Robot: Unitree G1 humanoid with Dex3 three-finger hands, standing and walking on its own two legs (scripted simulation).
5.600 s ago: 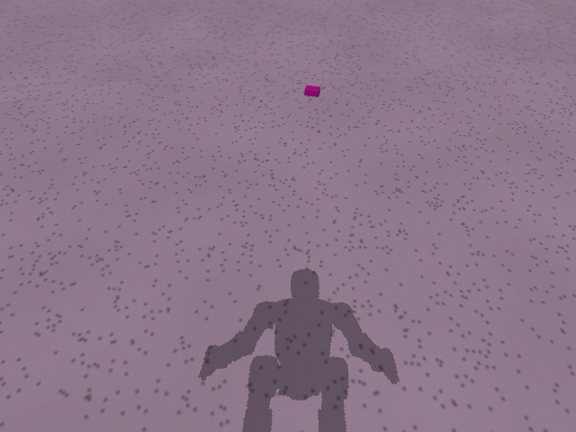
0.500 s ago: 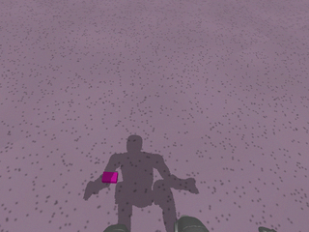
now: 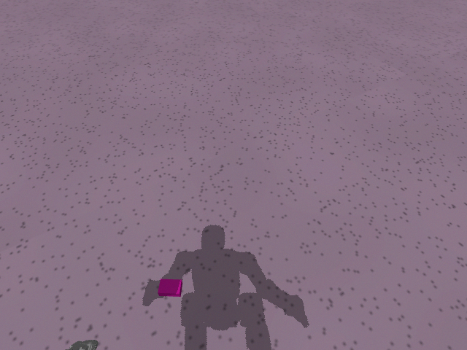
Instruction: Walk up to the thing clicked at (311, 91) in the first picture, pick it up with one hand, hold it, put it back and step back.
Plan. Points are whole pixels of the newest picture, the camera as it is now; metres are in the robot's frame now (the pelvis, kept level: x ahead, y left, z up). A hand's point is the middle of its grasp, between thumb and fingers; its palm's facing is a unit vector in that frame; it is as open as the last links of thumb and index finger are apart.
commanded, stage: walk up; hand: left
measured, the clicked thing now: (170, 287) +0.47 +0.26 -0.76
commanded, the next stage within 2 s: stand in 1.40 s
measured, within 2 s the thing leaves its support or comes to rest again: neither
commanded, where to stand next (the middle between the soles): +0.08 -0.01 m, yaw +1 degrees
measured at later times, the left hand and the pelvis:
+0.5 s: hand out of the picture +0.10 +0.25 -0.15, palm faces +0.02 -0.94 -0.33, open 7.3 cm; pelvis +0.03 -0.01 +0.01, yaw +1 degrees
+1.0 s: hand out of the picture +0.12 +0.24 -0.15, palm faces +0.00 -0.95 -0.32, open 7.3 cm; pelvis +0.04 -0.01 +0.01, yaw +1 degrees
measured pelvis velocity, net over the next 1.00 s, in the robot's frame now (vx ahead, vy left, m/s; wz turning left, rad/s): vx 0.04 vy -0.01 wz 0.01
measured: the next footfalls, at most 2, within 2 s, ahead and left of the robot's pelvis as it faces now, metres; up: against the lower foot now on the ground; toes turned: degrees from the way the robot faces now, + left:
none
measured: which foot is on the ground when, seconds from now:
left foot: down 0.00-1.00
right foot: down 0.00-1.00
